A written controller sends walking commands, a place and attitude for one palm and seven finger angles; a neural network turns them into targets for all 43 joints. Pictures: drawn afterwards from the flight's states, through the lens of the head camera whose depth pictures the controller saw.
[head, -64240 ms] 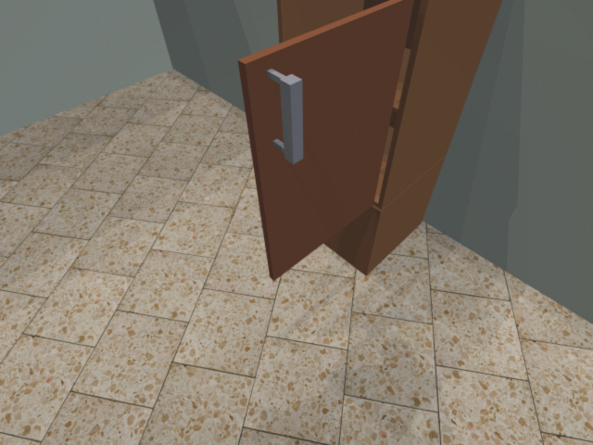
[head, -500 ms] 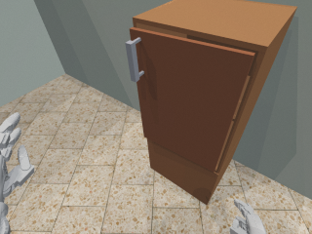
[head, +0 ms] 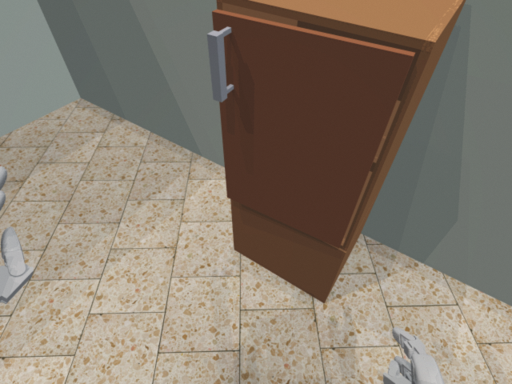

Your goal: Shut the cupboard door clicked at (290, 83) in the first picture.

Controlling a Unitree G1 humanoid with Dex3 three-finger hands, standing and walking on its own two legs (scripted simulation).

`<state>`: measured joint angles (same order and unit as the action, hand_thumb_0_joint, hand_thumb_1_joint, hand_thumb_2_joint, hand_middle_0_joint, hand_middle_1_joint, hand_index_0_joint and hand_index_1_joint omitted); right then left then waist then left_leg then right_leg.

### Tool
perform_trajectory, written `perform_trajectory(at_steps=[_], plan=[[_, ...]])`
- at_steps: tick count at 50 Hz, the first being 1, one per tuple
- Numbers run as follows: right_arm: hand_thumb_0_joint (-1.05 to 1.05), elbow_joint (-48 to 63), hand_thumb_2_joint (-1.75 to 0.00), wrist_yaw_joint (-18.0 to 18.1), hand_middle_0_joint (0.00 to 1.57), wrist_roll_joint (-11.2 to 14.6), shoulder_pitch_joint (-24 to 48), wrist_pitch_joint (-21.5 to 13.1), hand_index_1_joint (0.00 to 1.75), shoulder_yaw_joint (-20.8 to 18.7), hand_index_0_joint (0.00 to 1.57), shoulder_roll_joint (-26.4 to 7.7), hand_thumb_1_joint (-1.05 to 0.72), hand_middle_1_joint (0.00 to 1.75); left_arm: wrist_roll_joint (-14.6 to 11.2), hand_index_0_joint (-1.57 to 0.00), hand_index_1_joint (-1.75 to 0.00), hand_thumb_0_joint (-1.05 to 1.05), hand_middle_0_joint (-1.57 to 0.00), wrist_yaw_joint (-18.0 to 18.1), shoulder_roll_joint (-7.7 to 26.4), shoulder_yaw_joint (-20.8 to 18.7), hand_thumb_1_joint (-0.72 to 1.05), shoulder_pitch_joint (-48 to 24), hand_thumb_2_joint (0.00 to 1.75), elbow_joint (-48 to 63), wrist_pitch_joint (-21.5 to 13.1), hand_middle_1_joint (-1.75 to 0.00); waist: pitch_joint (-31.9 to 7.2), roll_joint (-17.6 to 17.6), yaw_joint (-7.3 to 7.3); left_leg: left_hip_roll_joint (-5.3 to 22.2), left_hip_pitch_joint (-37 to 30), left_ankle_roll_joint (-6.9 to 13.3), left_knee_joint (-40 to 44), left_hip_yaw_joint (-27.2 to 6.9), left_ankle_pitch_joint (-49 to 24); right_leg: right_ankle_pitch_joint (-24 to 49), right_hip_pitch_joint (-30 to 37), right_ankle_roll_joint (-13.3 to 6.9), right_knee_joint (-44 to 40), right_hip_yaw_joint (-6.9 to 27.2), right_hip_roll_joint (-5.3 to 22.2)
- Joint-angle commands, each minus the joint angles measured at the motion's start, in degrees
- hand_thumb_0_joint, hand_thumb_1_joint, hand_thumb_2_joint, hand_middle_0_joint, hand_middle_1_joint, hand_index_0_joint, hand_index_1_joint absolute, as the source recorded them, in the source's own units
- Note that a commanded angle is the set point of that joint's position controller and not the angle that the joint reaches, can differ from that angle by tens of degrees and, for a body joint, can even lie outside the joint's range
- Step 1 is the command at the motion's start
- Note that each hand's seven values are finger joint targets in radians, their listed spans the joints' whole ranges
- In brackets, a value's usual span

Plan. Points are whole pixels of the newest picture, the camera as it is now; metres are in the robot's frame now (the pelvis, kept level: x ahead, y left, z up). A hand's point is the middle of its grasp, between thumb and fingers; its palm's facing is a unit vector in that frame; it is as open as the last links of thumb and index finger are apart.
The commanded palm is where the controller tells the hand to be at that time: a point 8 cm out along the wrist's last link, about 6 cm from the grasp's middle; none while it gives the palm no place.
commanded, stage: step back with the hand held close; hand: left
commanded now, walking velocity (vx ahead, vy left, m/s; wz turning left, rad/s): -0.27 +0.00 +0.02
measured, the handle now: (223, 64) +0.72 +0.12 +0.16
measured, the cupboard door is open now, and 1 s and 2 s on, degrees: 4 4 4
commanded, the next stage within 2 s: stop stepping back and stand still in 0.60 s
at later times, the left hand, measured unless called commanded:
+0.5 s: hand out of the picture +0.09 +0.27 +0.18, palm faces +0.50 -0.73 -0.46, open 7.4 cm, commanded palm +0.04 +0.30 +0.19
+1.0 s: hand out of the picture +0.03 +0.26 +0.17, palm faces +0.38 -0.83 -0.41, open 7.4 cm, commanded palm -0.02 +0.31 +0.19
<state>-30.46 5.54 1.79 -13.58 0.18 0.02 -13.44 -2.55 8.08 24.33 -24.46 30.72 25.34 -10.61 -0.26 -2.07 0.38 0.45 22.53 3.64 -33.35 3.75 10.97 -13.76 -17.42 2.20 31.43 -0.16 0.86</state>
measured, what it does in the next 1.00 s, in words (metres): walks backwards: left foot, then right foot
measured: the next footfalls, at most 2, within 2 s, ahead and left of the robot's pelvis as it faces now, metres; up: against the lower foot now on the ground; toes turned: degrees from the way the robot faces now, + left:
left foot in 0.60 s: -0.02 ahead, +0.11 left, +0.00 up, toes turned -1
right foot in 0.84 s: -0.20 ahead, -0.08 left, +0.00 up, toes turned -2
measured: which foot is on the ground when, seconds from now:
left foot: down 0.00-0.46, up 0.48-0.58, down 0.60-1.00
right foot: down 0.00-0.62, up 0.64-0.82, down 0.84-1.00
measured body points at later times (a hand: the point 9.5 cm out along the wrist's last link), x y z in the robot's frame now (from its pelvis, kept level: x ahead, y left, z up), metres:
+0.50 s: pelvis -0.08 -0.01 -0.01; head -0.08 +0.00 +0.44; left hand +0.06 +0.31 +0.20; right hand +0.09 -0.24 -0.09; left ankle +0.05 +0.09 -0.71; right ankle -0.04 -0.14 -0.73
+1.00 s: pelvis -0.17 +0.01 +0.00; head -0.19 +0.03 +0.45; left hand +0.01 +0.31 +0.19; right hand -0.05 -0.23 -0.09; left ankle -0.06 +0.11 -0.73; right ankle -0.23 -0.11 -0.73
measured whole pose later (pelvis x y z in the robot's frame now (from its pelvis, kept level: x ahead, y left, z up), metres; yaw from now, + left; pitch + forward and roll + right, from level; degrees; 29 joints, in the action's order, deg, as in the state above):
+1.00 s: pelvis -0.17 +0.01 +0.00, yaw -3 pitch -1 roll -2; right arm -37.2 4.4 0.1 -16.0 -4.0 1.0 -11.7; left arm -3.6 8.9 24.2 -22.7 32.3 29.0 -10.2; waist -2.2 -0.4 1.1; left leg 1.6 25.1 0.4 -33.7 1.1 11.7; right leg -20.9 -8.7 -0.1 30.2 0.5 -2.4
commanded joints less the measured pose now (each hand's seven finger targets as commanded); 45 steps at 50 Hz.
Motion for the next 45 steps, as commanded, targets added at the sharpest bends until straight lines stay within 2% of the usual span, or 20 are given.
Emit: perform_trajectory(at_steps=[1,5,8,13,18,20,22,23,24,26,28,30,31,32,33,35,38,40,43,45], plan=[[0.00,7.98,-0.90,0.36,0.20,-0.22,5.27,-4.91,0.30,-3.27,0.20,-7.87,-0.90,0.30,0.67,-0.20,-0.30,0.00,-0.20,1.43,9.21,-7.50,0.90,-3.67,0.90,11.56,-4.64,-0.30,-3.30,-4.31,-0.76,8.24,17.21,1.78,15.63,-10.82,28.16,-3.05,13.98,-1.83,2.56,2.79,-0.79],[0.00,6.41,-0.90,0.12,0.20,-1.13,4.51,-6.23,0.30,-2.90,0.20,-6.78,-0.90,0.30,0.69,-0.20,-0.30,0.00,-0.20,1.89,9.22,-6.17,0.90,-6.43,0.90,13.96,-5.39,-0.30,-1.71,1.80,-0.09,3.82,7.29,-0.69,6.88,-8.32,23.09,-14.45,-1.11,-4.54,-7.88,9.15,3.55],[0.00,4.77,-0.90,0.19,0.20,-1.75,4.30,-7.05,0.30,-2.85,0.20,-6.99,-0.90,0.30,0.81,-0.20,-0.30,0.00,-0.20,2.79,11.47,-7.43,0.90,-8.48,0.90,15.77,-6.03,-0.30,-2.56,0.65,0.35,3.14,0.74,-1.41,4.91,-8.50,19.65,-16.30,-7.07,-5.03,-10.01,9.42,4.54],[0.00,5.26,-0.90,0.58,0.20,-1.29,5.70,-8.39,0.30,-2.85,0.20,-7.85,-0.90,0.30,1.00,-0.20,-0.30,0.00,-0.20,2.83,11.30,-9.91,0.90,-4.93,0.90,13.73,-7.42,-0.30,-4.65,-10.35,-0.76,11.21,16.84,1.86,20.33,-17.13,30.24,-5.40,11.50,-1.58,7.76,1.18,-3.66],[0.00,5.46,-0.90,-0.49,0.20,-1.22,5.78,-8.81,0.30,-3.80,0.20,-7.65,-0.90,0.30,0.19,-0.20,-0.30,0.00,-0.20,1.02,11.62,-11.97,0.90,-0.48,0.90,10.98,-8.07,-0.30,-3.76,-9.48,-1.03,12.49,21.32,1.74,18.00,-13.58,30.99,-6.99,14.15,-2.87,8.45,2.71,-4.19],[0.00,4.91,-0.90,-1.08,0.20,-1.26,5.63,-8.62,0.30,-3.44,0.20,-6.10,-0.90,0.30,-0.75,-0.20,-0.30,0.00,-0.20,0.75,10.70,-9.91,0.90,-0.30,0.90,11.16,-8.28,-0.30,-1.31,-2.05,-0.65,7.50,11.59,-1.44,9.75,-8.96,23.23,-10.27,0.82,-5.80,-3.37,10.42,0.38],[0.00,3.36,-0.90,-1.73,0.20,-0.83,4.03,-8.03,0.30,-3.52,0.20,-4.72,-0.90,0.30,-0.68,-0.20,-0.30,0.00,-0.20,1.08,10.23,-6.75,0.90,-2.59,0.90,12.69,-7.87,-0.30,-4.64,11.34,0.02,0.98,-5.16,-5.22,-9.57,-2.45,12.81,-15.94,-15.79,-9.91,-15.50,21.87,10.80],[0.00,2.18,-0.90,-1.75,0.20,-1.50,3.74,-7.63,0.30,-3.77,0.20,-4.94,-0.90,0.30,-0.33,-0.20,-0.30,0.00,-0.20,1.93,12.22,-7.88,0.90,-4.62,0.90,13.65,-7.37,-0.30,-5.21,13.46,-0.02,-0.43,-7.93,-5.67,-17.60,-2.27,11.89,-11.15,-19.53,-12.31,-18.04,25.77,15.49],[0.00,2.35,-0.90,-1.77,0.20,-1.62,4.67,-7.05,0.30,-3.08,0.20,-4.00,-0.90,0.30,0.30,-0.20,-0.30,0.00,-0.20,2.13,11.25,-5.96,0.90,-6.44,0.90,14.39,-6.78,-0.30,-4.51,14.73,0.21,-0.33,-5.23,-5.13,-21.67,-3.97,12.64,-3.68,-17.58,-12.47,-16.65,23.65,16.55],[0.00,2.54,-0.90,-1.12,0.20,-2.03,5.85,-6.83,0.30,-2.07,0.20,-3.31,-0.90,0.30,0.75,-0.20,-0.30,0.00,-0.20,2.43,12.22,-6.59,0.90,-9.39,0.90,14.94,-6.22,-0.30,-3.07,12.17,0.48,0.84,-2.77,-4.50,-14.34,-5.36,12.98,9.53,-12.14,-9.85,-11.37,18.81,13.92],[0.00,1.55,-0.90,-0.06,0.20,-1.81,5.52,-6.71,0.30,-2.25,0.20,-4.58,-0.90,0.30,0.94,-0.20,-0.30,0.00,-0.20,2.55,13.04,-6.70,0.90,-12.50,0.90,15.74,-6.18,-0.30,-2.02,4.28,1.33,0.71,-6.75,-3.86,1.58,-4.16,5.60,11.82,-11.57,-5.98,-5.35,13.14,8.75],[0.00,3.39,-0.90,0.66,0.20,-1.34,6.38,-7.81,0.30,-3.26,0.20,-7.03,-0.90,0.30,0.74,-0.20,-0.30,0.00,-0.20,2.44,12.10,-8.14,0.90,-10.04,0.90,17.13,-7.42,-0.30,-6.26,-11.85,-0.25,12.77,0.01,1.00,12.49,-13.90,-7.27,5.75,-1.31,-0.97,8.67,4.72,-2.72],[0.00,3.39,-0.90,0.16,0.20,-0.75,5.37,-8.86,0.30,-4.00,0.20,-6.21,-0.90,0.30,0.20,-0.20,-0.30,0.00,-0.20,1.88,12.11,-9.26,0.90,-8.16,0.90,16.24,-8.54,-0.30,-10.73,-12.39,-0.28,16.42,3.03,2.64,15.32,-14.11,-2.41,-6.10,4.90,-0.72,15.71,3.41,-4.52],[0.00,3.95,-0.90,-0.24,0.20,-1.43,5.31,-9.76,0.30,-4.42,0.20,-7.08,-0.90,0.30,-0.23,-0.20,-0.30,0.00,-0.20,1.32,11.59,-10.59,0.90,-5.13,0.90,14.81,-8.43,-0.30,-10.60,-16.72,-0.41,19.93,11.04,4.83,20.52,-18.56,12.88,-11.51,8.54,-0.39,24.26,2.77,-5.64],[0.00,3.91,-0.90,-0.49,0.20,-2.22,5.94,-10.14,0.30,-4.52,0.20,-6.98,-0.90,0.30,-0.91,-0.20,-0.30,0.00,-0.20,1.13,11.78,-11.71,0.90,-3.58,0.90,14.87,-7.89,-0.30,-8.42,-15.22,-0.64,21.12,13.59,6.33,21.11,-21.50,14.90,-12.56,6.73,-0.57,27.24,3.94,-5.34],[0.00,2.66,-0.90,-1.49,0.20,-1.91,5.30,-10.66,0.30,-4.36,0.20,-6.36,-0.90,0.30,-1.43,-0.20,-0.30,0.00,-0.20,0.55,8.42,-8.09,0.90,-3.79,0.90,18.02,-7.74,-0.30,-7.53,-8.23,-0.47,18.72,5.06,4.93,16.89,-15.98,4.17,-14.46,0.70,-0.78,21.95,2.30,-4.70],[0.00,3.26,-0.90,-2.16,0.20,-1.37,4.37,-11.16,0.30,-3.56,0.20,-6.26,-0.90,0.30,-1.47,-0.20,-0.30,0.00,-0.20,0.66,8.59,-7.51,0.90,-1.74,0.90,19.09,-6.85,-0.30,-8.13,-12.15,-0.52,14.65,-1.06,1.70,16.73,-11.61,14.26,-12.34,3.92,-1.12,5.40,-1.12,-4.24],[0.00,3.71,-0.90,-2.27,0.20,-1.35,3.96,-10.36,0.30,-2.68,0.20,-5.68,-0.90,0.30,-1.24,-0.20,-0.30,0.00,-0.20,0.60,8.63,-6.35,0.90,-1.41,0.90,17.87,-5.34,-0.30,-5.88,-8.78,-0.27,9.37,-1.53,-1.94,15.49,-7.91,19.23,-10.97,6.90,-2.81,-7.95,-2.12,-3.84],[0.00,3.08,-0.90,-1.73,0.20,-2.86,2.87,-8.61,0.30,-2.49,0.20,-5.07,-0.90,0.30,-1.41,-0.20,-0.30,0.00,-0.20,1.72,13.78,-10.26,0.90,-3.57,0.90,15.14,-4.53,-0.30,-5.70,1.68,0.81,3.33,-10.71,-5.33,-1.71,-2.44,7.97,-9.17,-5.28,-10.48,-17.97,13.04,9.89],[0.00,3.09,-0.90,-0.99,0.20,-1.59,3.89,-7.74,0.30,-2.37,0.20,-4.51,-0.90,0.30,-1.70,-0.20,-0.30,0.00,-0.20,2.12,10.45,-6.62,0.90,-2.99,0.90,13.40,-2.22,-0.30,-6.04,9.71,0.43,1.42,-9.14,-4.28,-5.17,-4.10,5.09,-8.87,-4.16,-9.85,-16.07,13.85,9.56]])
